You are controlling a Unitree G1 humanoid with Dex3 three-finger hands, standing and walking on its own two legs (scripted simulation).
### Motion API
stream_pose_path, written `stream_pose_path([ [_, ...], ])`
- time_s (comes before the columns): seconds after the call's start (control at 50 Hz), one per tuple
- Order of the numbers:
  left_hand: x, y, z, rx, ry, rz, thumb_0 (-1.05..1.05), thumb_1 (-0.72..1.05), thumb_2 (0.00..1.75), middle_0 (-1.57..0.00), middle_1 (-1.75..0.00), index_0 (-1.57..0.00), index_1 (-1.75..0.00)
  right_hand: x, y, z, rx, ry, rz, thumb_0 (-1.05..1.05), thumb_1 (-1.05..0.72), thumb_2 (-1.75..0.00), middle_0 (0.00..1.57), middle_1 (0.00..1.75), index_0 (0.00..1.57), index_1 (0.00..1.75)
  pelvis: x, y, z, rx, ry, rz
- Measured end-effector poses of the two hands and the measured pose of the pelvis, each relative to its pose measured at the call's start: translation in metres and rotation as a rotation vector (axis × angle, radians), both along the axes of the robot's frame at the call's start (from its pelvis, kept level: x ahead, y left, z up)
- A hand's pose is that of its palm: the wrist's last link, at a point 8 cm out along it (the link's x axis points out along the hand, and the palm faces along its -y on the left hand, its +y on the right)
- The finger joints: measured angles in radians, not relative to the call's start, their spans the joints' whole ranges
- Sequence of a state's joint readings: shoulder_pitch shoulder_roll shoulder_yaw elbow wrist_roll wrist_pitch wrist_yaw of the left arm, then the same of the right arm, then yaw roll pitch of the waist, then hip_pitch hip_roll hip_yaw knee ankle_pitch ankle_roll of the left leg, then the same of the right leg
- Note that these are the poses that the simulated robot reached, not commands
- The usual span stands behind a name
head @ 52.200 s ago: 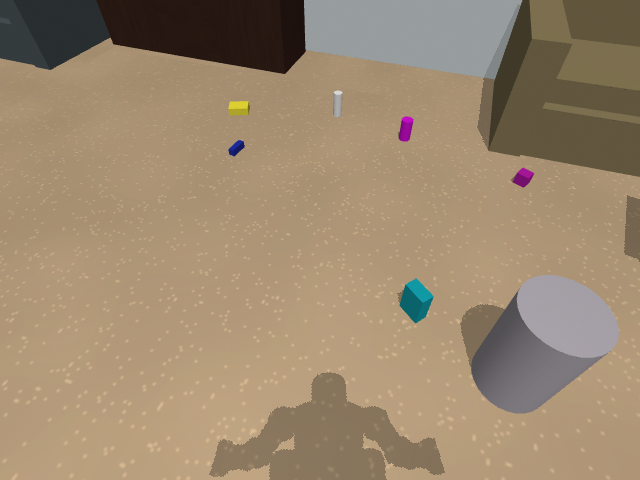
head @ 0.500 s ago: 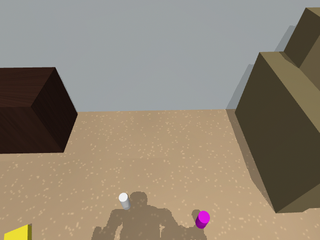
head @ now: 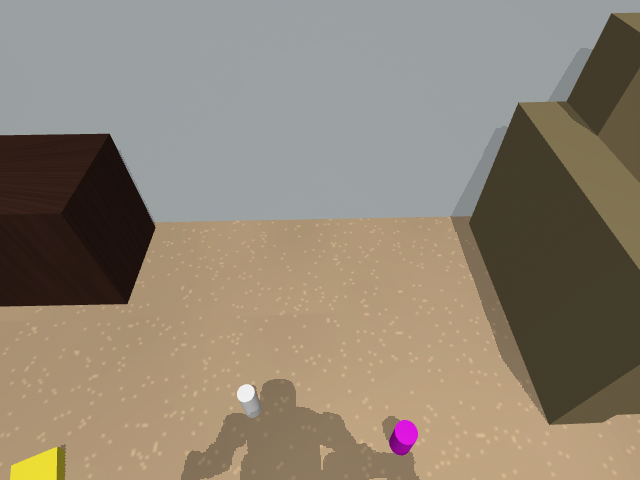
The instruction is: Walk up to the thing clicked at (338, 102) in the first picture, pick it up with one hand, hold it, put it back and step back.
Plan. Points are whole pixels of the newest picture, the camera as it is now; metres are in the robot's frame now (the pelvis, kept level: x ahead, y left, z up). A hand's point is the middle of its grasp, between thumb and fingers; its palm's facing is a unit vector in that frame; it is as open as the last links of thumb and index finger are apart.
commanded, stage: stand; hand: left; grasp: from the side
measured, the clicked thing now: (249, 401) +0.45 +0.23 -0.71
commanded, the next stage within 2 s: step back in 0.96 s
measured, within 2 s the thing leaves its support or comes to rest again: neither
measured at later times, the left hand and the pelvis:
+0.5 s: hand out of the picture +0.09 +0.24 -0.15, palm faces -0.02 -0.94 -0.35, open 7.3 cm; pelvis +0.02 +0.00 +0.00, yaw +0 degrees
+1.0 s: hand out of the picture +0.09 +0.25 -0.16, palm faces +0.01 -0.94 -0.34, open 7.3 cm; pelvis +0.02 +0.00 +0.00, yaw +0 degrees
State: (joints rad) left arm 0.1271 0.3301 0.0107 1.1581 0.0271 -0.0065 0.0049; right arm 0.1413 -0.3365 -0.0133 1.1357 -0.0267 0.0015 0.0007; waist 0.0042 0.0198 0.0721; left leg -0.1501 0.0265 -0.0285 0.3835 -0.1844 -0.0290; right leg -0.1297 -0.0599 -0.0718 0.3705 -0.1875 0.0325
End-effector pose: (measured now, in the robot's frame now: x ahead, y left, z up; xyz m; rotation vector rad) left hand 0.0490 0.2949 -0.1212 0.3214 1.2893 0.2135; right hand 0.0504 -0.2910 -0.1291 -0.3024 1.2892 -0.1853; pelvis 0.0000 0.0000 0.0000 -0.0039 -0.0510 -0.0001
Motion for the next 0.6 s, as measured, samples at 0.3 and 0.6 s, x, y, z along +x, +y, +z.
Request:
stream_pose_path([
  [0.3, 0.021, -0.005, 0.002, -0.008, -0.012, -0.003, 0.00, 0.91, 0.90, -0.20, -0.30, -0.21, -0.30, 0.022, 0.001, 0.000, 0.008, -0.021, 0.011, 0.01, -0.91, -0.90, 0.21, 0.30, 0.20, 0.30, 0.012, -0.002, 0.002, 0.003, 0.010, -0.005],
  [0.6, 0.038, -0.007, 0.004, -0.009, -0.036, -0.003, 0.00, 0.91, 0.90, -0.20, -0.30, -0.21, -0.30, 0.039, -0.006, 0.005, -0.007, -0.040, 0.016, 0.01, -0.91, -0.90, 0.21, 0.30, 0.20, 0.30, 0.021, -0.004, 0.002, 0.002, 0.015, -0.002],
])
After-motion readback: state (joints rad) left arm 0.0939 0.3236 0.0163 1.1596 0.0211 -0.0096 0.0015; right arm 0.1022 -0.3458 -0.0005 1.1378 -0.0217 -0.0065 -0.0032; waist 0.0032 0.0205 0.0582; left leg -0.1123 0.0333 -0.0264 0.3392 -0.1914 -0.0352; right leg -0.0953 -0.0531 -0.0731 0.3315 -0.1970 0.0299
